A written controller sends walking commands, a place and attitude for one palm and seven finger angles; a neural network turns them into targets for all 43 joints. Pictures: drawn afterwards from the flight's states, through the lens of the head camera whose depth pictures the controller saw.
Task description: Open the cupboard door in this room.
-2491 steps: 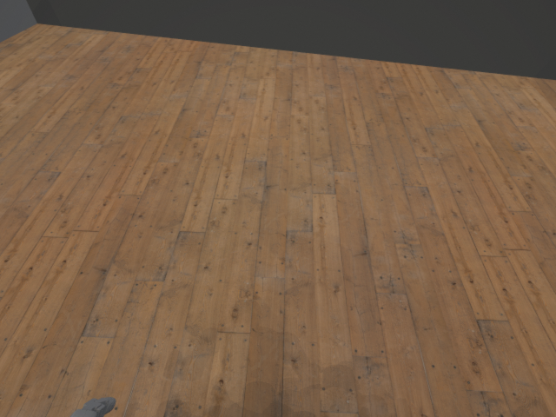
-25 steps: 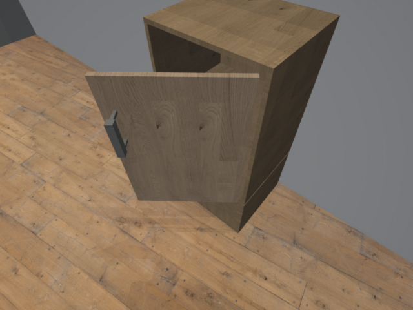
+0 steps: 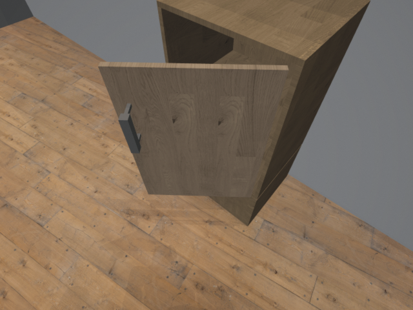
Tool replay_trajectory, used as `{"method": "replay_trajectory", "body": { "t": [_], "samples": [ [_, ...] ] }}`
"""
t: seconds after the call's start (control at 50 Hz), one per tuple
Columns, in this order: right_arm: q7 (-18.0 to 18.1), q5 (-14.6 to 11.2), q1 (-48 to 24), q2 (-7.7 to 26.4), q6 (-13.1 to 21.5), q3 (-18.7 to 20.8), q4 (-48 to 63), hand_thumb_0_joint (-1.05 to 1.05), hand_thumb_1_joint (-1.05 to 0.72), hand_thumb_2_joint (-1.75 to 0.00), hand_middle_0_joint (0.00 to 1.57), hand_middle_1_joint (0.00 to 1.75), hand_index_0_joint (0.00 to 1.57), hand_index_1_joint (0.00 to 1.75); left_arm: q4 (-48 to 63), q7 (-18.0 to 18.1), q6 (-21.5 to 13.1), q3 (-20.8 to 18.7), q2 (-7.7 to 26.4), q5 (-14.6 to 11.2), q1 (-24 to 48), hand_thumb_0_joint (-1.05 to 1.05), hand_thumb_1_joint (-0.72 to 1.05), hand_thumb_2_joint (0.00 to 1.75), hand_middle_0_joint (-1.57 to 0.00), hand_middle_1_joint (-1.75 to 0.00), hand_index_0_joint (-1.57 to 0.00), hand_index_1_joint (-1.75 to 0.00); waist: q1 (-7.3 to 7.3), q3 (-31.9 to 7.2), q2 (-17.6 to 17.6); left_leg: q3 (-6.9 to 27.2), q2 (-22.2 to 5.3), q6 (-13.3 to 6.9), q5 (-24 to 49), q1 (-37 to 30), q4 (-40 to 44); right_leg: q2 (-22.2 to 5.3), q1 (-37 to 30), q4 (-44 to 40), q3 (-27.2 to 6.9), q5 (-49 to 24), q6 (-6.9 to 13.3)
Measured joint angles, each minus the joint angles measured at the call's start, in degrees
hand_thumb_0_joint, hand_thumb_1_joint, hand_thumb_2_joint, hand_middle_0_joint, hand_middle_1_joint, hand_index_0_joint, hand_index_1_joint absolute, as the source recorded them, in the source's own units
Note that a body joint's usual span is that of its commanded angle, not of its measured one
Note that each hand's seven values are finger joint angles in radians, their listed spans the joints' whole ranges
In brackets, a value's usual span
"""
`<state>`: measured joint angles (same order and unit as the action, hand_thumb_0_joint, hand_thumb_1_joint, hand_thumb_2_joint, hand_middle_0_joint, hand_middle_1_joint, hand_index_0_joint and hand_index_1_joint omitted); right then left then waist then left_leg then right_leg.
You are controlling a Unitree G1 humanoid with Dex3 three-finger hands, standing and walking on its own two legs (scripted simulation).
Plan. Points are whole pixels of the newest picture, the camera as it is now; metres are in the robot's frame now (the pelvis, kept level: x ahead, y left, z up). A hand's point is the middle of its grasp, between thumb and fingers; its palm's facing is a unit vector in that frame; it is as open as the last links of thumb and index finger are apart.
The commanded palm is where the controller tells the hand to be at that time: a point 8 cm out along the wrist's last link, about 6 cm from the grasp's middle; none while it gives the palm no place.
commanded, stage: come to a stop and stand still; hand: left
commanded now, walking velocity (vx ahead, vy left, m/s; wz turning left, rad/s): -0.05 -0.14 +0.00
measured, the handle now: (132, 128) +0.54 +0.23 -0.02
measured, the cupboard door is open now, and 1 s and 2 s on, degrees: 39 39 39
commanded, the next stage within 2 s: look again from close up in 0.76 s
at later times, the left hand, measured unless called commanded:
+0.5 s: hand out of the picture +0.03 +0.15 -0.17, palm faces +0.03 -0.97 -0.24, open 7.3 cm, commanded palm none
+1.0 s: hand out of the picture -0.04 +0.15 -0.17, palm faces +0.00 -0.99 -0.16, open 7.4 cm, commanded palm none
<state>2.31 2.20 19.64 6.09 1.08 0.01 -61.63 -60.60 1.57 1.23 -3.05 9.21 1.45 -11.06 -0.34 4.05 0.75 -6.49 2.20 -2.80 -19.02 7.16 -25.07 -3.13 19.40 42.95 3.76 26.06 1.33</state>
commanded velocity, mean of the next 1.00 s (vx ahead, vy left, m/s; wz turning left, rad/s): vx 0.00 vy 0.02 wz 0.00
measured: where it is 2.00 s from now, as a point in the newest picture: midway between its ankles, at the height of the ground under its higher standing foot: outside the picture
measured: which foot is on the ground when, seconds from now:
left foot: down 0.00-1.00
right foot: up 0.00-0.04, down 0.06-1.00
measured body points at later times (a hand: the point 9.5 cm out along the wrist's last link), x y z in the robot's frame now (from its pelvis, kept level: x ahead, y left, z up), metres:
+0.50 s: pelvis -0.02 -0.03 +0.00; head +0.01 -0.04 +0.45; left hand +0.03 +0.20 -0.15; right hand +0.00 -0.25 -0.16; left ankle -0.06 +0.09 -0.73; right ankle +0.00 -0.10 -0.73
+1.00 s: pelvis -0.02 +0.00 +0.00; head +0.00 +0.00 +0.45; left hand -0.04 +0.21 -0.16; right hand -0.07 -0.19 -0.16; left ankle -0.06 +0.09 -0.73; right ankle +0.00 -0.10 -0.73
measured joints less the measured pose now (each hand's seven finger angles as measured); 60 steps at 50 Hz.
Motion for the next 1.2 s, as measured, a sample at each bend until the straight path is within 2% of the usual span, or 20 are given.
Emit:
{"method": "replay_trajectory", "body": {
  "t": [0.06, 0.08, 0.14, 0.18, 0.28, 0.4, 0.58, 0.66, 0.82, 0.86, 0.9, 0.98, 1.14, 1.2],
  "samples": [
    [0.2, -0.4, 0.0, -0.7, 0.2, -0.3, -1.2, 0.00, -0.91, -0.90, 0.20, 0.30, 0.20, 0.30, 0.4, 0.0, -1.2, 0.3, -0.4, -0.4, 1.4, 0.01, 0.91, 0.90, -0.19, -0.30, -0.20, -0.30, -0.14, 0.4, -0.1, 0.2, 0.5, 0.6, -1.0, -0.6, -0.9, 0.6, -3.8, -9.7, -0.2, -9.7, 0.0],
    [0.2, -0.7, -0.4, -0.6, 0.1, -0.3, -1.7, 0.00, -0.91, -0.90, 0.20, 0.30, 0.20, 0.30, 0.2, 0.1, -1.7, 0.4, -0.9, -0.5, 1.7, 0.01, 0.91, 0.90, -0.19, -0.30, -0.20, -0.30, -0.19, 0.6, -1.1, 0.4, -0.2, 0.9, -1.7, -0.8, -1.7, 1.3, -4.5, -10.3, 0.0, -10.3, 0.2],
    [0.3, -1.2, -1.5, -0.2, -0.5, 0.2, -2.3, 0.00, -0.91, -0.90, 0.20, 0.30, 0.20, 0.30, 0.0, 0.4, -2.6, 1.2, -1.7, -0.8, 1.6, 0.00, 0.92, 0.90, -0.19, -0.30, -0.20, -0.30, -0.92, -0.1, -2.8, 1.1, -1.6, 1.7, -0.4, -1.3, -1.6, 2.6, -5.8, -11.2, 0.7, -8.1, 0.8],
    [0.4, -1.3, -2.5, -0.4, -0.6, 0.5, -2.4, 0.00, -0.91, -0.90, 0.20, 0.30, 0.20, 0.30, -0.1, 0.6, -2.6, 1.3, -1.5, -0.8, 1.5, 0.00, 0.92, 0.90, -0.19, -0.30, -0.20, -0.30, -1.02, -0.4, -2.3, 0.9, -1.6, 1.9, -1.0, -2.0, -0.4, 2.8, -5.9, -11.6, 0.6, -7.8, 1.0],
    [1.1, -1.1, -4.1, 0.4, -0.6, 1.1, -2.5, 0.02, -0.92, -0.90, 0.20, 0.30, 0.20, 0.30, 0.3, 1.0, -1.7, 1.1, -1.1, -0.8, 2.0, 0.00, 0.93, 0.90, -0.20, -0.30, -0.20, -0.30, -0.30, -0.1, -0.8, 0.6, -1.8, 2.3, 0.0, -2.7, 1.9, 3.1, -5.5, -12.0, 0.3, -9.2, 1.3],
    [0.9, -1.1, -5.9, 2.0, -1.3, 1.8, -1.2, 0.01, -0.92, -0.90, 0.20, 0.30, 0.20, 0.30, 0.5, 1.1, -1.2, 1.0, -0.5, -0.5, 1.6, 0.00, 0.92, 0.90, -0.20, -0.30, -0.20, -0.30, 0.16, 0.6, -0.6, 0.4, -2.5, 2.9, 0.3, -1.3, 0.2, 3.7, -5.0, -12.4, 0.1, -10.0, 2.2],
    [-0.5, -0.7, -4.2, 2.2, -1.7, 0.9, -2.0, 0.00, -0.91, -0.90, 0.19, 0.30, 0.19, 0.30, -1.5, 0.2, -0.9, 1.7, 0.2, -0.3, -1.3, 0.00, 0.92, 0.90, -0.20, -0.30, -0.20, -0.30, 0.66, -1.7, -0.9, 1.1, -3.5, 3.2, 2.5, -1.5, 1.4, 4.8, -6.8, -16.8, 1.1, -13.4, 2.9],
    [-1.0, -0.4, -1.8, 1.6, -1.9, 0.4, -2.8, 0.00, -0.91, -0.90, 0.19, 0.30, 0.19, 0.30, -1.9, -0.2, -0.8, 1.6, 0.0, -0.2, -3.4, 0.01, 0.91, 0.90, -0.20, -0.30, -0.20, -0.30, 1.03, -2.5, -0.8, 1.3, -3.9, 2.8, 2.1, -0.9, 0.6, 5.2, -7.0, -17.7, 1.3, -14.1, 2.9],
    [-0.8, -0.5, 3.4, -0.2, -1.5, -0.3, -4.8, 0.00, -0.91, -0.90, 0.19, 0.30, 0.19, 0.30, -3.4, -0.4, -0.6, 1.6, -1.3, -0.4, -6.7, 0.01, 0.91, 0.90, -0.19, -0.30, -0.20, -0.30, 0.86, -2.4, 0.4, 1.0, -3.4, 2.6, 1.6, -0.7, 0.3, 4.7, -6.3, -16.5, 0.8, -13.2, 2.4],
    [-0.9, -0.9, 3.5, 0.2, -1.6, -0.5, -4.5, 0.00, -0.91, -0.90, 0.19, 0.30, 0.19, 0.30, -3.7, 0.5, -2.2, 2.5, -2.3, -0.4, -7.1, 0.01, 0.91, 0.90, -0.19, -0.30, -0.20, -0.30, 0.90, -1.7, -0.9, 1.4, -4.0, 2.7, -0.2, 1.6, -3.0, 5.3, -5.5, -16.4, 1.0, -13.5, 2.0],
    [-0.8, -1.2, 3.0, 0.8, -1.7, -0.4, -3.3, 0.00, -0.91, -0.90, 0.19, 0.30, 0.19, 0.30, -3.8, 0.6, -3.3, 3.2, -3.3, -0.3, -7.8, 0.01, 0.90, 0.90, -0.20, -0.30, -0.20, -0.30, 0.20, -1.1, -2.5, 2.4, -4.2, 2.5, -1.5, 3.5, -5.8, 5.9, -4.7, -16.0, 1.0, -13.6, 1.8],
    [-0.8, -1.2, 2.8, 0.5, -0.3, -0.7, -1.8, 0.00, -0.91, -0.90, 0.19, 0.30, 0.19, 0.30, -5.4, 0.5, -3.1, 3.6, -3.8, -0.5, -7.9, 0.01, 0.90, 0.90, -0.20, -0.30, -0.20, -0.30, -1.05, -2.1, -2.7, 1.8, -2.6, 0.7, -1.5, 2.9, -5.3, 4.5, -4.2, -14.4, 0.3, -12.5, 0.8],
    [-0.3, -1.1, 1.3, -0.8, 1.0, -2.1, -0.9, 0.00, -0.91, -0.90, 0.19, 0.30, 0.19, 0.30, -5.4, 0.7, -2.3, 3.6, -2.8, -0.8, -6.0, 0.02, 0.92, 0.90, -0.20, -0.30, -0.20, -0.30, -0.19, -3.9, -3.5, 0.6, 0.1, -1.2, -0.7, -0.6, -2.0, 2.0, -5.7, -13.5, -1.3, -11.5, -1.3],
    [-0.2, -0.9, 1.0, -0.3, 0.8, -2.2, -1.2, 0.01, -0.91, -0.90, 0.20, 0.30, 0.20, 0.30, -4.7, 0.8, -2.1, 3.4, -2.4, -0.8, -5.6, 0.02, 0.92, 0.90, -0.19, -0.30, -0.20, -0.30, 0.09, -4.0, -3.5, 0.4, 1.0, -1.7, -0.3, -1.5, -1.0, 1.3, -5.9, -13.2, -1.7, -11.2, -1.8]
  ]
}}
